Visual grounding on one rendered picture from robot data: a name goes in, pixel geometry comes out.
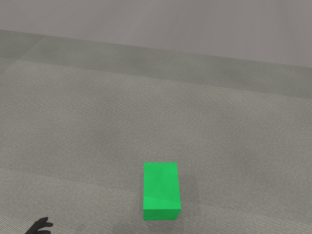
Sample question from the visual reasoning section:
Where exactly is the carton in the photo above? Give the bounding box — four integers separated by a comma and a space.
143, 162, 181, 220

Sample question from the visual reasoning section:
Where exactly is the robot left hand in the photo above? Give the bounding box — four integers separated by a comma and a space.
25, 217, 53, 234

